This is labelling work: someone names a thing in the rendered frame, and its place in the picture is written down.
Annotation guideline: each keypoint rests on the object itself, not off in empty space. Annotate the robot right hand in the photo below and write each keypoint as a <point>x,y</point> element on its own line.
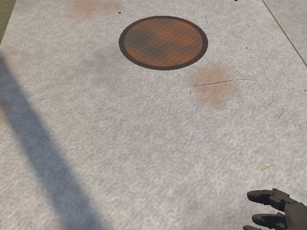
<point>295,217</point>

